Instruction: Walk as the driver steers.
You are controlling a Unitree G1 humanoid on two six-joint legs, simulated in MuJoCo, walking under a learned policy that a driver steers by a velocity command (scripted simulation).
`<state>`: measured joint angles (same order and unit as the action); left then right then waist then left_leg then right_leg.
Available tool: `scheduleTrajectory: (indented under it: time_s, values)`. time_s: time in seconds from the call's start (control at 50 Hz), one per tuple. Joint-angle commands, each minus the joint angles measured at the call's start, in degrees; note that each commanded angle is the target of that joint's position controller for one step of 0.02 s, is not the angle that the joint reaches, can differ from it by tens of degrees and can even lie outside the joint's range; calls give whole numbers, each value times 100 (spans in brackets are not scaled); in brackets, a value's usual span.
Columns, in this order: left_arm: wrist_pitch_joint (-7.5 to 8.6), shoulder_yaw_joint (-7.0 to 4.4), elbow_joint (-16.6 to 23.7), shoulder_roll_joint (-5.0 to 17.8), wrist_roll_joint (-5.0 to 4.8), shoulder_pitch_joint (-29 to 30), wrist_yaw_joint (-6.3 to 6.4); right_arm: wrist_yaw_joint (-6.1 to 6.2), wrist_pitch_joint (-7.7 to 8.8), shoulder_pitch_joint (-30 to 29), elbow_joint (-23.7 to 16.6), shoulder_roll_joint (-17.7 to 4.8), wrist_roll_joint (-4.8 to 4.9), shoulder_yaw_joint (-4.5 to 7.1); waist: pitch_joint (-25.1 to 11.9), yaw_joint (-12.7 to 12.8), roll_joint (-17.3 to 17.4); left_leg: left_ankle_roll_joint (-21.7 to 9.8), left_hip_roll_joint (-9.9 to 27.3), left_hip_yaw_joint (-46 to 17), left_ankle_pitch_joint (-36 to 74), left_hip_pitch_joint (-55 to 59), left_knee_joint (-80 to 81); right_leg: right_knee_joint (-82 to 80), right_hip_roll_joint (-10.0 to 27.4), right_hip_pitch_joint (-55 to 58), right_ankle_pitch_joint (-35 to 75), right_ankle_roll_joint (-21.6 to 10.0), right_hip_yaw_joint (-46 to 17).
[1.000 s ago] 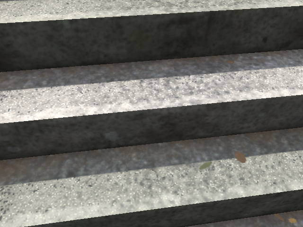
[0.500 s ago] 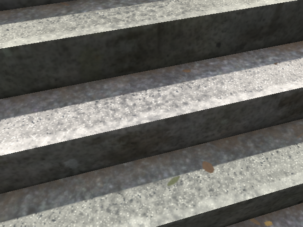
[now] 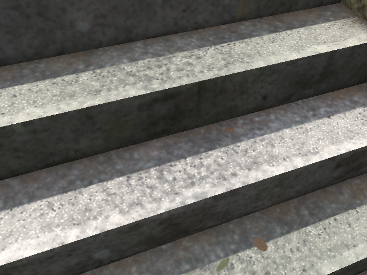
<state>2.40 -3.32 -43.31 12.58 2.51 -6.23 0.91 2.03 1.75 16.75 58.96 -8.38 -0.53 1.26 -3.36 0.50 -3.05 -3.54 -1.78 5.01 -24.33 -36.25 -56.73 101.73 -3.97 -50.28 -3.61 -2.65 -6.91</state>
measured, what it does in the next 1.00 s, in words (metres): climbs: right foot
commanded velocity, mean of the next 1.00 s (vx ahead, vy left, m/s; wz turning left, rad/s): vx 0.01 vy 0.00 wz -0.01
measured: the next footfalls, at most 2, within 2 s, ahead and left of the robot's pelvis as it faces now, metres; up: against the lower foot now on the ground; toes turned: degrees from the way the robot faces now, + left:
right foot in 0.26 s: +0.16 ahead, -0.11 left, +0.00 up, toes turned -3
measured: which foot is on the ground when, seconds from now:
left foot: down 0.00-1.00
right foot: up 0.00-0.24, down 0.26-1.00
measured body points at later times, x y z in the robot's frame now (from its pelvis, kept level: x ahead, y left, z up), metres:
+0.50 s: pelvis +0.08 -0.02 +0.07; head +0.06 -0.03 +0.52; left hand +0.11 +0.19 -0.07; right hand +0.08 -0.24 -0.09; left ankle +0.05 +0.09 -0.67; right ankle +0.12 -0.10 -0.67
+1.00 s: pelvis +0.10 -0.02 +0.07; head +0.10 -0.02 +0.52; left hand +0.09 +0.18 -0.09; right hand +0.06 -0.23 -0.09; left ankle +0.05 +0.09 -0.67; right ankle +0.12 -0.10 -0.67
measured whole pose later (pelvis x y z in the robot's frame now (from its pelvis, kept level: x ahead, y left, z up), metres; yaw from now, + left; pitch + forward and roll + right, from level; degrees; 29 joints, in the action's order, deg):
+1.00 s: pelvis +0.10 -0.02 +0.07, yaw +1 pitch -1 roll +0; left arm 1.3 -0.1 -55.8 6.4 0.5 -22.8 2.9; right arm 4.7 0.5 24.5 58.6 -5.8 -0.4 -0.7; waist 0.8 0.1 0.1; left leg -0.1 1.0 1.1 -17.3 -6.1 -24.5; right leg 23.2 -2.3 -11.4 -10.9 -3.7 5.1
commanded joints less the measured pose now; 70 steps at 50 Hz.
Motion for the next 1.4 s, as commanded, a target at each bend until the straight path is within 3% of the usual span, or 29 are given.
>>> scheduleTrajectory:
  time_s: [0.02,0.04,0.08,0.1,0.12,0.14,0.16,0.18,0.2,0.22,0.24,0.26,0.28,0.3,0.32,0.36,0.38,0.4,0.46,0.58,0.76,0.82,0.86,1.0,1.04,1.2,1.4]
  values:
    - [-80,235,129,-548,12,-897,81,53,198,-325,-143,-112,-3,77,546,516,178,-665,871,-1785,88,390,2358,-105,381,-491,218,-68,153]
    - [-97,251,216,-490,52,-819,74,101,176,-265,-171,-53,41,73,494,491,85,-652,891,-1859,421,529,2410,-612,558,-301,415,1,77]
    - [-135,220,349,-397,19,-646,66,212,160,-80,-210,-155,56,132,396,346,333,-881,1035,-1965,749,995,2508,-1061,653,-326,549,128,240]
    - [-161,209,358,-309,-33,-702,58,264,129,65,-318,-394,87,209,267,212,557,-1058,1108,-1905,931,1363,2820,-1688,649,-230,180,187,625]
    - [-182,251,487,-369,-119,-442,47,371,98,15,-474,-383,37,215,279,142,797,-940,1225,-2080,788,1514,3219,-3162,982,220,-479,242,450]
    - [-170,265,570,-384,-154,-217,31,407,64,199,-552,-565,-80,318,133,-93,827,-870,1149,-2044,434,1751,3447,-4015,836,643,-1231,267,793]
    - [-233,245,366,-408,-277,-306,37,395,-17,465,-505,-611,-143,399,64,-332,1022,-839,1005,-1716,246,1676,3665,-4663,525,1394,-2058,221,1450]
    - [-241,191,117,-476,-364,-877,27,347,-4,384,-574,-592,-218,413,-55,-230,1443,-839,1234,-1689,734,1413,3597,-4965,612,2387,-1629,61,1174]
    - [-233,143,-37,-486,-377,-1291,62,291,-5,465,-545,-540,-131,420,-58,-204,1373,-817,1251,-1642,794,1367,3548,-5550,455,2934,-1580,-29,1288]
    - [-203,157,-250,-684,-308,-1684,124,238,-13,369,-504,-413,-24,362,5,3,1193,-713,1215,-1578,1108,1127,3392,-6339,372,3695,-959,-109,1400]
    - [-156,184,-361,-798,-263,-1770,180,194,-27,510,-419,-321,-26,325,142,16,764,-584,1058,-1417,1140,1196,3106,-7158,290,3983,-922,-67,1343]
    - [-46,161,-420,-683,-191,-1824,185,151,-33,730,-323,-140,-53,297,282,11,142,-376,827,-1177,966,1156,2320,-7622,763,4248,-625,-10,663]
    - [54,237,-314,-580,-103,-1663,190,103,-64,841,-409,140,100,229,109,-192,-503,-3,578,-993,282,795,1966,-7999,1658,4504,149,-206,-552]
    - [54,299,-206,-791,-114,-1490,180,117,-156,1048,-298,181,211,194,-51,-216,-811,204,607,-801,149,1367,2091,-8603,2029,3884,-885,-659,-1159]
    - [46,302,-202,-770,-125,-1335,193,162,-213,1040,-217,68,187,184,338,-284,-603,253,594,-820,367,1648,2400,-8765,1816,3516,-1703,-642,-1200]
    - [17,198,-240,-479,-174,-1331,216,216,-252,919,-145,-48,39,156,837,-267,-179,160,526,-886,606,1922,3054,-8790,1327,3242,-2384,-350,-660]
    - [-5,159,-296,-394,-217,-1462,247,208,-201,902,-154,-120,-34,158,952,-225,-143,89,568,-910,798,2063,3267,-8687,1141,3200,-2044,-275,-336]
    - [-12,142,-369,-365,-211,-1625,250,214,-174,940,-110,-98,-41,141,940,-195,-17,45,599,-919,877,2113,3366,-8624,1053,3368,-1701,-237,-173]
    - [-7,144,-462,-412,-189,-1841,197,200,-100,986,-63,-101,29,110,793,-139,92,34,679,-892,1055,2179,3544,-8505,1006,3794,-963,-226,17]
    - [-8,142,-642,-335,-186,-2012,185,237,-118,988,-57,-124,2,50,763,-68,299,16,731,-854,1220,2312,3599,-8442,1053,3941,-401,-223,102]
    - [-21,229,-899,-324,-185,-2133,181,248,-113,1214,-65,-116,29,-61,705,-71,319,-27,803,-860,1422,2399,3606,-8284,1077,4182,247,-242,172]
    - [-41,253,-967,-327,-196,-2134,183,264,-119,1278,-72,-125,24,-89,736,-63,299,-37,814,-865,1446,2406,3613,-8273,1076,4168,202,-241,199]
    - [-68,260,-1012,-324,-191,-2122,183,267,-126,1289,-80,-136,9,-99,813,-51,271,-77,779,-856,1149,2354,3623,-8363,1041,4075,-461,-266,181]
    - [-64,301,-1150,-309,-211,-2102,180,280,-99,1434,-79,-91,14,-153,860,-51,305,-103,840,-889,1553,2435,3655,-8302,1064,4080,32,-243,242]
    - [-77,289,-1150,-274,-218,-2025,199,286,-101,1461,-69,-99,58,-155,819,-25,326,-104,862,-862,1680,2425,3643,-8245,1078,4126,160,-259,271]
    - [-123,341,-1303,-311,-216,-2059,175,292,-95,1524,-118,-31,-9,-200,939,-22,323,-136,842,-911,1520,2461,3738,-8322,1069,3935,-330,-204,297]
    - [-133,366,-1391,-266,-226,-2023,156,281,-63,1608,-175,-26,5,-215,981,-35,347,-179,846,-948,1475,2487,3805,-8336,1083,3790,-546,-171,329]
